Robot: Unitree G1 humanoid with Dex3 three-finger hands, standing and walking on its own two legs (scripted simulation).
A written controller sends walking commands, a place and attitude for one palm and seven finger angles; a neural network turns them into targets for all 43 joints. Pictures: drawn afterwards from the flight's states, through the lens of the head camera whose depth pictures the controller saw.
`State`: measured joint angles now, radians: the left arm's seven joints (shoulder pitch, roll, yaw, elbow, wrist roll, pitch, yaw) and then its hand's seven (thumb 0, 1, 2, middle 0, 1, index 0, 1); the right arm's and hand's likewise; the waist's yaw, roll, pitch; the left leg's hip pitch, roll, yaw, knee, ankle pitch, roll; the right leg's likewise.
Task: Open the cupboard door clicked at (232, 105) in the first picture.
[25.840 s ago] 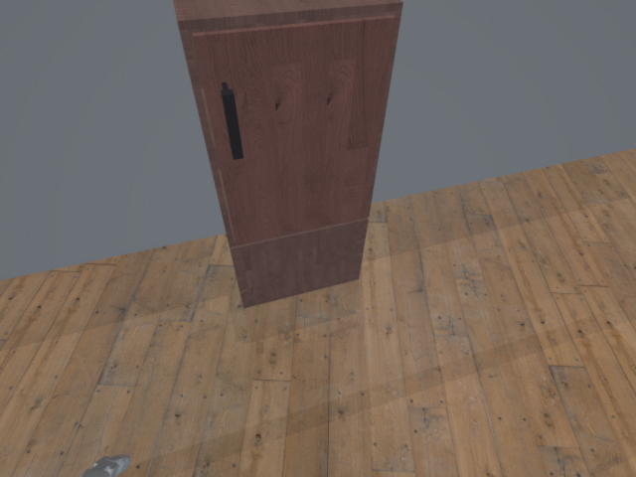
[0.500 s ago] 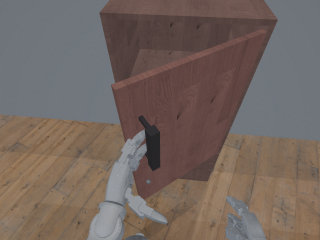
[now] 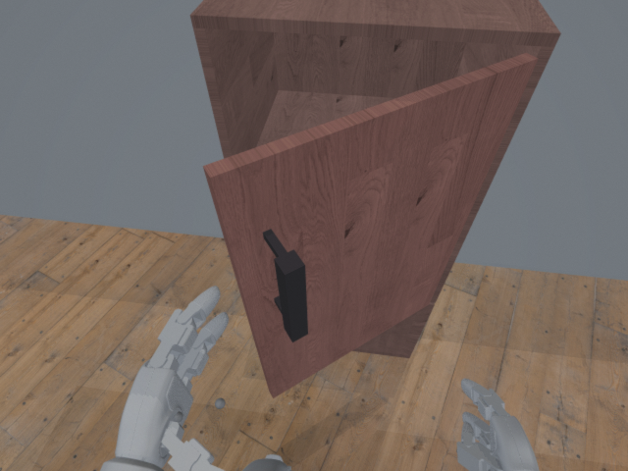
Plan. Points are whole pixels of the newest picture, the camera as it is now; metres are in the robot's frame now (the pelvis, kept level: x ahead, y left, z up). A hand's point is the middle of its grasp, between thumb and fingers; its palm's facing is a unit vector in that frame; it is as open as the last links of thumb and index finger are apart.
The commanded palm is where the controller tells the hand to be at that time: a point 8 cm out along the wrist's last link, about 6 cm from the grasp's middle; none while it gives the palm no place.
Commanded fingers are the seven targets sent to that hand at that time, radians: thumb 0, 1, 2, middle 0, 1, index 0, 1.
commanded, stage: slide the hand sideways off the handle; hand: left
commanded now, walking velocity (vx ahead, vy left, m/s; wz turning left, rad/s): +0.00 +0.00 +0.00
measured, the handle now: (284, 287) +0.31 +0.05 +0.09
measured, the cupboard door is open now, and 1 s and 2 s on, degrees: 39 39 39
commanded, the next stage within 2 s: draw the hand back to the body in 0.06 s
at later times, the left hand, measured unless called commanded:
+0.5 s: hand (157, 404) +0.17 +0.15 +0.11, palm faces -0.08 -1.00 -0.05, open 16.3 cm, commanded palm +0.15 +0.21 +0.13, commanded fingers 0.00 -0.50 0.30 -0.15 -0.30 -0.15 -0.30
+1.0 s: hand (45, 367) +0.19 +0.24 +0.17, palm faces +0.27 -0.91 -0.33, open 13.5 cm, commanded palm +0.14 +0.28 +0.20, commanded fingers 0.00 0.31 0.64 -0.18 -0.30 -0.18 -0.30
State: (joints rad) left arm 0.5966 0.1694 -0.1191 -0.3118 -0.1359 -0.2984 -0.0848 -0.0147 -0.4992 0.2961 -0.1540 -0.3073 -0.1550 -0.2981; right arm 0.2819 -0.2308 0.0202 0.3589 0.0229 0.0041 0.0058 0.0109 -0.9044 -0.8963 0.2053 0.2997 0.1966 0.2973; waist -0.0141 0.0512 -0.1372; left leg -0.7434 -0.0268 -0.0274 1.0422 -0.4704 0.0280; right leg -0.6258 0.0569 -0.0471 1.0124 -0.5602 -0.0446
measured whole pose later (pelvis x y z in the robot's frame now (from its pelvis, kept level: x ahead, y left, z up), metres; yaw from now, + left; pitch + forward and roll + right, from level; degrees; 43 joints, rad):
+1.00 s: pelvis +0.00 +0.03 +0.05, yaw +0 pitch +1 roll -2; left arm 0.58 0.33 0.13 -0.48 -0.07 -0.01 0.13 -0.01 -0.02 0.50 -0.17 -0.30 -0.17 -0.30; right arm 0.27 -0.21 0.08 0.49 0.03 -0.06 -0.10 0.01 -0.90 -0.90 0.21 0.30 0.20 0.30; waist 0.04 0.06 -0.07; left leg -0.40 -0.05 -0.01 0.71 -0.33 0.06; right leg -0.27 0.03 -0.02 0.65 -0.39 -0.01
